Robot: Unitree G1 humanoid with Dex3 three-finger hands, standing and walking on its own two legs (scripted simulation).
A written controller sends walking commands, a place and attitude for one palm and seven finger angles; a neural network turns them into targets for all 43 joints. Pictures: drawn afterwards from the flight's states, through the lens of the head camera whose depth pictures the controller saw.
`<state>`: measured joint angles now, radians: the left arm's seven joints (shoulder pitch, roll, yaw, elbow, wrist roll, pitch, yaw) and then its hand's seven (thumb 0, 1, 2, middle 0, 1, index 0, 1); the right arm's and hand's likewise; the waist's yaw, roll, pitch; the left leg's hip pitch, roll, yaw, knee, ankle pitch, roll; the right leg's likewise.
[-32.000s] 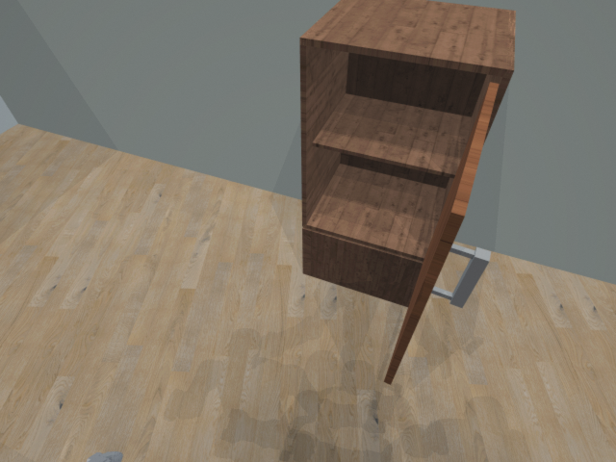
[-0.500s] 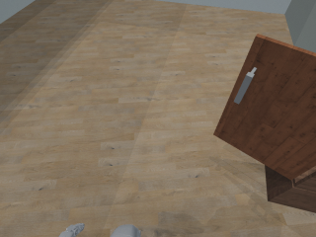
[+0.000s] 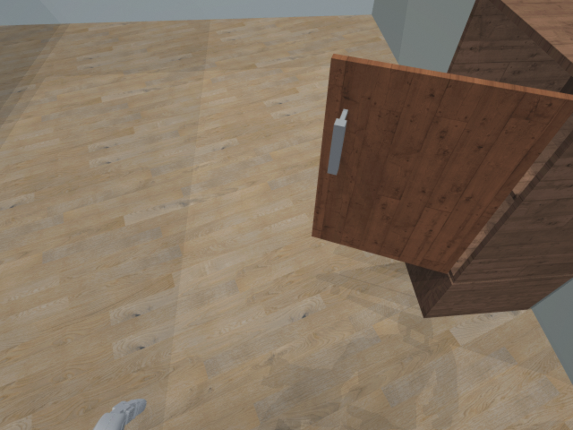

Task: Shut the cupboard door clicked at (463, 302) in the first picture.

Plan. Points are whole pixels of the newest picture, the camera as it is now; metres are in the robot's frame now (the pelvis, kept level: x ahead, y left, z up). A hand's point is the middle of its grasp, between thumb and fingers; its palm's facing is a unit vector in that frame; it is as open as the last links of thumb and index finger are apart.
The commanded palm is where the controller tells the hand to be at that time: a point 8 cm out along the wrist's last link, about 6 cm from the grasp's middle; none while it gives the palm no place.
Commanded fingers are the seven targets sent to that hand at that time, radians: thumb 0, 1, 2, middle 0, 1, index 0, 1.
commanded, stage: turn to face it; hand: left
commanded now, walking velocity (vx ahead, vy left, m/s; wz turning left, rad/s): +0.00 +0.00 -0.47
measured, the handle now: (338, 142) +0.68 -0.08 -0.03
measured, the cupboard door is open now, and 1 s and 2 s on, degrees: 67 67 67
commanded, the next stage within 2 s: take the last steps up to it in 0.46 s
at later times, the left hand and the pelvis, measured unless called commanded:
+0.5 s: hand out of the picture +0.13 +0.21 -0.16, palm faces -0.18 -0.97 -0.17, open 7.4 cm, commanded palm none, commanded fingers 0.00 0.90 0.90 -0.20 -0.30 -0.20 -0.30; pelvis +0.02 +0.03 +0.01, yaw -13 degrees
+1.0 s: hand out of the picture +0.13 +0.14 -0.16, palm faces -0.29 -0.94 -0.16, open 7.4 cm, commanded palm none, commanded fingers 0.00 0.90 0.90 -0.20 -0.30 -0.20 -0.30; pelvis +0.07 -0.03 +0.01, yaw -18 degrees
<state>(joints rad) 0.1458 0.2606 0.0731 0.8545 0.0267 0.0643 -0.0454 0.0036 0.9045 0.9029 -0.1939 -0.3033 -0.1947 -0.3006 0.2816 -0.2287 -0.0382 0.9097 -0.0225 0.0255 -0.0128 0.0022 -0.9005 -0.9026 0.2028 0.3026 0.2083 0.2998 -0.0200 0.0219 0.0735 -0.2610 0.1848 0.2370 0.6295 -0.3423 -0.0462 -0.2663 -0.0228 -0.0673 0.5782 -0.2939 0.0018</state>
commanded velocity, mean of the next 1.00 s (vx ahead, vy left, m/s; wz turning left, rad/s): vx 0.11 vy -0.05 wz -0.24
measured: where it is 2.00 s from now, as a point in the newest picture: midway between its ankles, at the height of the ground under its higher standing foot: outside the picture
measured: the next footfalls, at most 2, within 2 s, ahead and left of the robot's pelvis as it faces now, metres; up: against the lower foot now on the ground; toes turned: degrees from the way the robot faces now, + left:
left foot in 0.34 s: +0.08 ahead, +0.12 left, +0.00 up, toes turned -6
right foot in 0.76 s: -0.01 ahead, -0.11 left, +0.00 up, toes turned -19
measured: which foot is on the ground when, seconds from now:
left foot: down 0.00-0.00, up 0.02-0.32, down 0.34-0.76, up 0.78-1.00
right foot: down 0.00-0.34, up 0.36-0.74, down 0.76-1.00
